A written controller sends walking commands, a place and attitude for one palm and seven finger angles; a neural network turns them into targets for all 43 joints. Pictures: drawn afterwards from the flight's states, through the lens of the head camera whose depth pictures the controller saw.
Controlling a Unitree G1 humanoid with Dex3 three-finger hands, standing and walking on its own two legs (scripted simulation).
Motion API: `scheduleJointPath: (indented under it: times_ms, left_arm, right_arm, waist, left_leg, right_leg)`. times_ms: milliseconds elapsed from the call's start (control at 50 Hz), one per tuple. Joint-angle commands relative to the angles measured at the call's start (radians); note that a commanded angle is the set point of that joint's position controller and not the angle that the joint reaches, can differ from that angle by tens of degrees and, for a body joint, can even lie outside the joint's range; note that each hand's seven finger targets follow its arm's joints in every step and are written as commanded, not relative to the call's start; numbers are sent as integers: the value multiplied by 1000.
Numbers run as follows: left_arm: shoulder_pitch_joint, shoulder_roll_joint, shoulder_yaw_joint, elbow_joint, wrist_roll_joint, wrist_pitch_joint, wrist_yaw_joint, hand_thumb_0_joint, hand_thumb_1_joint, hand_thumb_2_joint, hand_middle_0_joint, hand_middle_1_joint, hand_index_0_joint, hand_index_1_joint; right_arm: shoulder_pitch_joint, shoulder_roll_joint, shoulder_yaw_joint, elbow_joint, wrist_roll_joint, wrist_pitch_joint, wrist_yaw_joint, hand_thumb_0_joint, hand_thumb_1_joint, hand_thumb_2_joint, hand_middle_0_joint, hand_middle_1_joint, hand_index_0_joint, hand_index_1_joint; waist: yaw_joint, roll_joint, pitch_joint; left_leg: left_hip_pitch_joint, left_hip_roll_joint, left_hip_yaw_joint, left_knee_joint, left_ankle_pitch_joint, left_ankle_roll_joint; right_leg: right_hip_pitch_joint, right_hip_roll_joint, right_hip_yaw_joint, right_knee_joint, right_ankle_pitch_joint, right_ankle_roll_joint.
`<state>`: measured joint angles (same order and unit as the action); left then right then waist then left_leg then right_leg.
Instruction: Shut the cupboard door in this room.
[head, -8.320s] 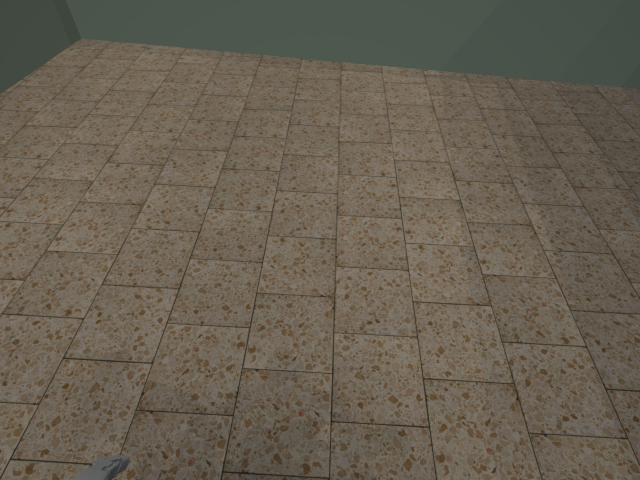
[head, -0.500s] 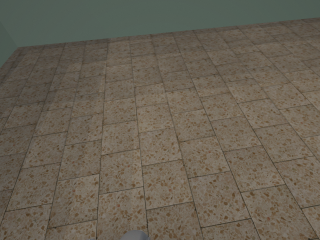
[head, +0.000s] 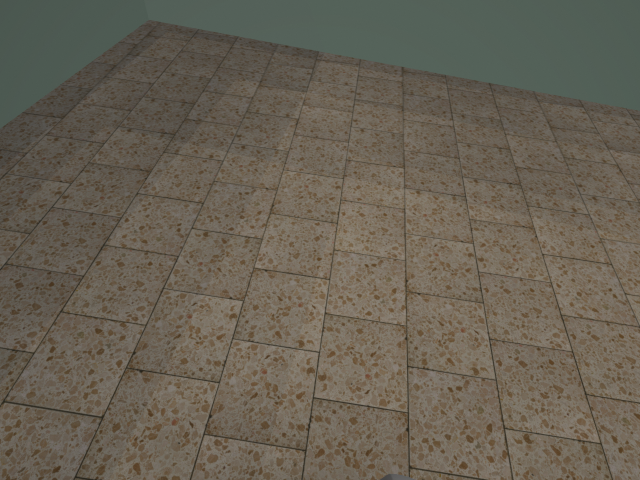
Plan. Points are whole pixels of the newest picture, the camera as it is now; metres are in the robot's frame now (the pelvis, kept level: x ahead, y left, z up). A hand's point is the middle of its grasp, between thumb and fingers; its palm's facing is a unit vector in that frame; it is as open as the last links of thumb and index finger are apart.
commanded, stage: turn or walk to find it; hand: left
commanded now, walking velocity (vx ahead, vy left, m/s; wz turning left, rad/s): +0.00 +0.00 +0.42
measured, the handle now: out of the picture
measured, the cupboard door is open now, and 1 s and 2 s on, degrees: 87 87 87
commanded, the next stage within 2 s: stand and wait in 1.80 s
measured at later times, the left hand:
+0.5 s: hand out of the picture +0.02 +0.15 -0.14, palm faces +0.21 -0.94 -0.28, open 7.4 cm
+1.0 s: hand out of the picture -0.13 +0.20 -0.18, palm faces +0.47 -0.85 -0.25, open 7.4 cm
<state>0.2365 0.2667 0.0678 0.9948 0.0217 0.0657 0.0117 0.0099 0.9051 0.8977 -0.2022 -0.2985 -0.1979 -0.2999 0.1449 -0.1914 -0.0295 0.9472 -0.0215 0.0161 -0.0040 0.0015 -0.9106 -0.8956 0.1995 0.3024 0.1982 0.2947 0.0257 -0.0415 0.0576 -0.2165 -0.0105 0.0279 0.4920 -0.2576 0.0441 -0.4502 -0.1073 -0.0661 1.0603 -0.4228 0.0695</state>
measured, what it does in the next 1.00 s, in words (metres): steps on the spot, turning left: right foot, then left foot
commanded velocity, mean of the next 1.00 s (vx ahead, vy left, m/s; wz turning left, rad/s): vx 0.00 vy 0.00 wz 0.42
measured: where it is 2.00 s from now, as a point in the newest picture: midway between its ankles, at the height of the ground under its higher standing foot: outside the picture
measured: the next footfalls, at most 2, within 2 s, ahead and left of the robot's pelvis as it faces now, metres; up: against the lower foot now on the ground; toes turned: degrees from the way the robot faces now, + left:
right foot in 0.34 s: +0.03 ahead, -0.14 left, +0.00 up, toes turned +5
left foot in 0.82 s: -0.09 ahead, +0.09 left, +0.00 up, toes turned +26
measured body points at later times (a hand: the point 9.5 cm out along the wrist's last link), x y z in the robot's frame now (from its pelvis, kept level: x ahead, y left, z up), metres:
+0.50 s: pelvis -0.04 -0.06 +0.00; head -0.01 -0.09 +0.45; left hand +0.01 +0.20 -0.12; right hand +0.03 -0.31 -0.17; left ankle -0.07 +0.09 -0.65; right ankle -0.01 -0.15 -0.74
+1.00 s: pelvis -0.08 -0.01 +0.00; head -0.06 +0.02 +0.45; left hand -0.16 +0.24 -0.16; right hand +0.12 -0.19 -0.13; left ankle -0.12 +0.08 -0.74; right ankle -0.03 -0.15 -0.67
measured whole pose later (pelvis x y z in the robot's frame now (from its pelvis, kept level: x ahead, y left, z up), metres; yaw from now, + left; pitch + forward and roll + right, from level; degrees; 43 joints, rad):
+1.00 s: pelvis -0.08 -0.01 +0.00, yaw +25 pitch +0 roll -1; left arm 0.23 0.27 0.07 0.99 0.02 0.06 0.01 0.01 0.90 0.90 -0.20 -0.30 -0.20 -0.30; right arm 0.15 -0.19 -0.03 0.95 -0.02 0.01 -0.01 0.00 -0.91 -0.90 0.20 0.30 0.20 0.29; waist 0.02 -0.04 0.06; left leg -0.21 -0.01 0.02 0.49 -0.27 0.03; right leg -0.45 -0.10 -0.07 1.05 -0.43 0.07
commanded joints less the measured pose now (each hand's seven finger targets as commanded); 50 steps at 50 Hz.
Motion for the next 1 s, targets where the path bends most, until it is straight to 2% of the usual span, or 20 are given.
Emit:
scheduleJointPath:
  times_ms: [0, 160, 260, 280, 300, 320, 340, 360, 400, 440, 560, 680, 720, 760, 780, 800, 820, 860, 900, 980]
  left_arm:
    - [-32, 56, 8, -83, -4, -30, 1, 0, 900, 900, -200, -300, -200, -300]
    - [-111, 34, 1, -136, -10, -34, 8, 0, 900, 900, -200, -300, -200, -300]
    - [-8, 36, 3, -115, -16, -48, 13, 0, 900, 900, -200, -300, -200, -300]
    - [35, 48, 8, -109, -15, -56, 16, 0, 900, 900, -200, -300, -200, -300]
    - [52, 112, 21, -106, -3, -66, 22, 0, 900, 900, -200, -300, -200, -300]
    - [57, 191, 36, -117, 8, -69, 26, 0, 900, 900, -200, -300, -200, -300]
    - [35, 183, 28, -135, -3, -62, 27, 0, 900, 900, -200, -300, -200, -300]
    - [-35, 144, 34, -147, -4, -66, 34, 0, 900, 900, -200, -300, -200, -300]
    - [-126, 99, 12, -168, -7, -65, 26, 0, 900, 900, -200, -300, -200, -300]
    - [-108, 71, 3, -163, -8, -74, 21, 0, 900, 900, -200, -300, -200, -300]
    - [-15, 83, 10, -123, 0, -75, 25, 0, 900, 900, -200, -300, -200, -300]
    - [52, 142, 31, -87, 13, -68, 22, 0, 900, 900, -200, -300, -200, -300]
    - [48, 150, 33, -76, 10, -66, 19, 0, 900, 900, -200, -300, -200, -300]
    - [17, 137, 31, -75, -2, -58, 16, 0, 900, 900, -200, -300, -200, -300]
    - [34, 97, 24, -91, -12, -51, 14, 0, 900, 900, -200, -300, -200, -300]
    - [11, 31, 5, -128, -13, -45, 8, 0, 900, 900, -200, -300, -200, -300]
    - [-53, 43, -3, -142, -4, -33, 12, 0, 900, 900, -200, -300, -200, -300]
    - [-82, 45, 7, -121, -2, -23, 9, 0, 900, 900, -200, -300, -200, -300]
    - [-63, 54, 10, -98, -5, -28, -1, 0, 900, 900, -200, -300, -200, -300]
    - [-48, 49, 4, -88, -7, -32, -1, 0, 900, 900, -200, -300, -200, -300]
  right_arm:
    - [67, -205, -55, -38, 7, -13, -16, 0, -900, -900, 200, 300, 200, 300]
    - [108, -208, -69, -38, -3, 0, -11, 0, -900, -900, 200, 300, 200, 300]
    - [63, -204, -76, -53, -1, 8, -6, 0, -900, -900, 200, 300, 200, 300]
    - [55, -187, -76, -58, 4, 8, -4, 0, -900, -900, 200, 300, 200, 300]
    - [76, -132, -69, -65, 13, 9, 2, 0, -900, -900, 200, 300, 200, 300]
    - [60, -88, -60, -93, 11, 9, 3, 0, -900, -900, 200, 300, 200, 300]
    - [43, -144, -76, -88, 1, 19, 2, 0, -900, -900, 200, 300, 200, 300]
    - [61, -149, -83, -74, -3, 34, 7, 0, -900, -900, 200, 300, 200, 300]
    - [110, -135, -84, -24, -5, 47, 17, 0, -900, -900, 200, 300, 200, 300]
    - [155, -114, -78, -4, -5, 48, 21, 0, -900, -900, 200, 300, 200, 300]
    - [91, -114, -72, -13, -2, 49, 21, 0, -900, -900, 200, 300, 200, 300]
    - [13, -86, -47, -38, 12, 25, 16, 0, -900, -900, 200, 300, 200, 300]
    - [49, -86, -43, -27, 15, 16, 12, 0, -900, -900, 200, 300, 200, 300]
    - [118, -111, -47, -11, 14, 5, 13, 0, -900, -900, 200, 300, 200, 300]
    - [143, -176, -61, -8, 9, -6, 11, 0, -900, -900, 200, 300, 200, 300]
    - [166, -271, -83, -15, 3, -8, 5, 0, -900, -900, 200, 300, 200, 300]
    - [199, -296, -85, -1, 3, 2, 0, 0, -900, -900, 200, 300, 200, 300]
    - [111, -236, -70, -11, -1, -2, -14, 0, -900, -900, 200, 300, 200, 300]
    - [42, -206, -53, -31, -1, -5, -18, 0, -900, -900, 200, 300, 200, 300]
    - [68, -204, -57, -34, 4, -12, -18, 0, -900, -900, 200, 300, 200, 300]
  waist:
    - [-40, 159, -67]
    - [-69, 194, -72]
    - [-16, 180, -103]
    - [8, 134, -127]
    - [12, -35, -137]
    - [29, -276, -95]
    - [25, -180, -77]
    - [-8, -198, -50]
    - [-58, -87, 16]
    - [-63, -89, -7]
    - [-15, -122, -9]
    - [29, -161, -72]
    - [9, -163, -107]
    - [-38, -89, -140]
    - [-53, 79, -168]
    - [-72, 345, -132]
    - [-99, 282, -129]
    - [-71, 290, -68]
    - [-42, 243, -27]
    - [-44, 181, -71]
  left_leg:
    - [119, 236, -225, -175, 450, 99]
    - [94, 244, -357, -162, 366, 135]
    - [-59, 184, -373, -94, 301, 92]
    - [-126, 144, -346, -43, 221, 54]
    - [-291, 54, -259, 82, 17, -8]
    - [-424, -75, -93, 322, -273, -72]
    - [-369, -35, -127, 506, -309, -66]
    - [-359, -5, -154, 596, -260, -63]
    - [-338, 10, -113, 720, -144, -78]
    - [-344, 13, -84, 748, -75, -97]
    - [-342, 52, -52, 632, -99, -124]
    - [-210, 50, 26, 280, -229, -109]
    - [-131, 30, 58, 151, -163, -100]
    - [40, 35, 50, -75, 58, -86]
    - [185, 147, -88, -146, 201, -43]
    - [257, 385, -380, -163, 524, 68]
    - [176, 433, -361, -153, 576, 141]
    - [85, 339, -295, -177, 410, 126]
    - [59, 269, -232, -165, 441, 103]
    - [127, 238, -213, -147, 522, 104]
  right_leg:
    - [-83, 3, 41, 24, 44, 21]
    - [-11, 40, 52, -197, -31, 13]
    - [246, 82, 25, -517, 128, -8]
    - [357, 56, 36, -661, 217, -11]
    - [498, -99, 182, -760, 163, -55]
    - [478, -335, 429, -813, 202, -164]
    - [309, -381, 407, -827, 192, -223]
    - [232, -335, 351, -854, 92, -220]
    - [165, -227, 207, -834, 97, -169]
    - [213, -175, 97, -798, 215, -145]
    - [294, -220, 71, -793, 229, -175]
    - [377, -267, 52, -680, 510, -218]
    - [378, -257, 19, -615, 595, -194]
    - [300, -216, -56, -495, 523, -118]
    - [148, -147, -102, -346, 350, -60]
    - [-120, -26, -119, -161, -151, 8]
    - [-90, -18, -29, -46, -219, -4]
    - [-105, -31, 24, 26, -106, -3]
    - [-94, -15, 33, 42, -17, 2]
    - [-78, 7, 33, -7, 18, 18]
